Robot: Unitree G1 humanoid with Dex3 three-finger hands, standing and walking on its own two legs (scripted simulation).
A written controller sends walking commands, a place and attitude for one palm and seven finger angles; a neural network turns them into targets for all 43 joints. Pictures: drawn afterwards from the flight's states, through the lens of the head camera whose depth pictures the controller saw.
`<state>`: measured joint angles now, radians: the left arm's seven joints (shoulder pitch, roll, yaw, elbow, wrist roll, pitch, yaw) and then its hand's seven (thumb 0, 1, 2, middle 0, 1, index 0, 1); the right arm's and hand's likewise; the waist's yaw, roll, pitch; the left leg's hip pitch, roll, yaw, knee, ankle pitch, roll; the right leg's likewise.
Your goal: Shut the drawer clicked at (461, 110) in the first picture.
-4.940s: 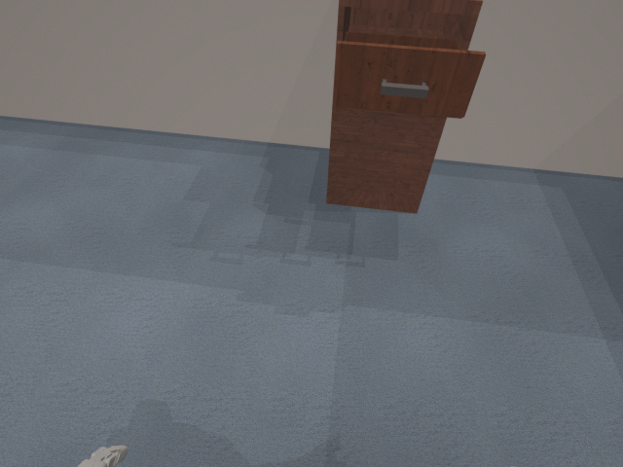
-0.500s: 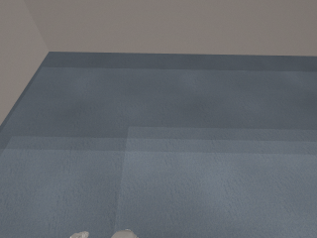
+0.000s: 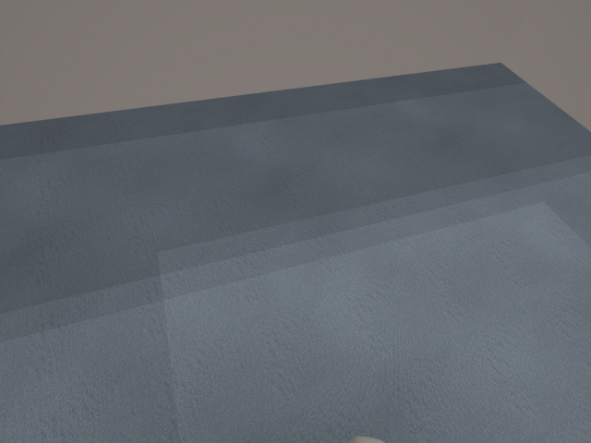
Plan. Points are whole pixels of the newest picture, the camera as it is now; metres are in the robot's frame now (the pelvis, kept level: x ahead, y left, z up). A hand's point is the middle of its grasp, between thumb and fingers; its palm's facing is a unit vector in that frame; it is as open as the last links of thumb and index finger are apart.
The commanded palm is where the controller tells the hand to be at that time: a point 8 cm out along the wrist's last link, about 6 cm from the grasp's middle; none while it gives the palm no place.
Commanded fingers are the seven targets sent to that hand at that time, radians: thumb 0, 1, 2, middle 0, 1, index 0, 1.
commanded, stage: walk to a spot facing it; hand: left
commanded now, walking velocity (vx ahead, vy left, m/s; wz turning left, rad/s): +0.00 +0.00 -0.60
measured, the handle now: out of the picture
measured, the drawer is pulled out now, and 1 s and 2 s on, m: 0.30 0.30 0.30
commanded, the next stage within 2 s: turn to face it in 0.66 s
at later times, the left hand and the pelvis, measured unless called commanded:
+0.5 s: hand out of the picture +0.10 +0.10 -0.15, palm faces -0.18 -0.96 -0.22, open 7.4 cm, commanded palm none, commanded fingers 0.00 0.90 0.90 -0.20 -0.30 -0.20 -0.30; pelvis +0.04 -0.07 +0.00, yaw -15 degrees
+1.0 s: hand (229, 340) +0.31 +0.13 -0.18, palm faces -0.29 -0.94 -0.20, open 7.4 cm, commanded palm none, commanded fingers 0.00 0.90 0.90 -0.20 -0.30 -0.20 -0.30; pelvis +0.19 -0.03 +0.00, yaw -20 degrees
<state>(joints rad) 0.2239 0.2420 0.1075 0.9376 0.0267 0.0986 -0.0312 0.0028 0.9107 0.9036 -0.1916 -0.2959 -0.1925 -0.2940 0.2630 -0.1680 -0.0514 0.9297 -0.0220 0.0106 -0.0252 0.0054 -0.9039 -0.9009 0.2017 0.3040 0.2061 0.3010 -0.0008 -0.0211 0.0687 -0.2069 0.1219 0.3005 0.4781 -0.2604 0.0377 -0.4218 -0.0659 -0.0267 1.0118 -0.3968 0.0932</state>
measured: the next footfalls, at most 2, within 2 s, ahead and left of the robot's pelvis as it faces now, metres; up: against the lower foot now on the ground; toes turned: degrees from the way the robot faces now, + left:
right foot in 0.16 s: +0.01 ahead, -0.14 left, +0.00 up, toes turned -13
left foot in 0.74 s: +0.28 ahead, +0.01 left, +0.00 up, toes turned -15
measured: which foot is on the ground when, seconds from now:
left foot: down 0.00-0.16, up 0.18-0.72, down 0.74-1.00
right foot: up 0.00-0.14, down 0.16-0.74, up 0.76-1.00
